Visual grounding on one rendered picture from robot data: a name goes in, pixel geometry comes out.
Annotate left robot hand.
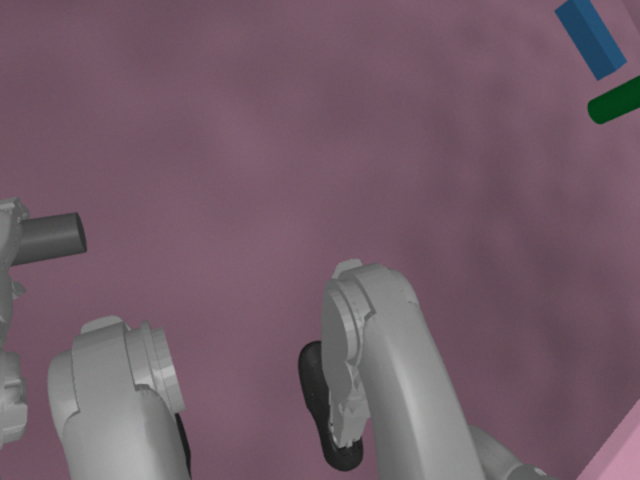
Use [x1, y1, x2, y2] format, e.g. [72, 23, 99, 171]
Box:
[0, 196, 30, 299]

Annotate left robot foot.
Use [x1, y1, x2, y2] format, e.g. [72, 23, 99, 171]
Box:
[175, 413, 192, 480]

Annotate left robot arm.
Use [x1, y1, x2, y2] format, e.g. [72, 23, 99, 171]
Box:
[0, 270, 28, 480]

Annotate right robot foot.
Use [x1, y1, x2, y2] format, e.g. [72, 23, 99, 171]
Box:
[298, 341, 363, 472]

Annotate right robot hand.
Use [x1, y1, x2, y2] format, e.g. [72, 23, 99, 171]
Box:
[468, 425, 524, 480]

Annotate right robot arm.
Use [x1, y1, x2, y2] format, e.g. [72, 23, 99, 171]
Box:
[506, 464, 560, 480]

